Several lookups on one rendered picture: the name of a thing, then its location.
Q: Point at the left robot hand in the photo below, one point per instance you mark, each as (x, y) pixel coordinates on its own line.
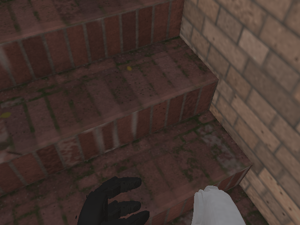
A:
(97, 211)

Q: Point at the robot right thigh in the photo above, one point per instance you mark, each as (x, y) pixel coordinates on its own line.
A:
(215, 207)

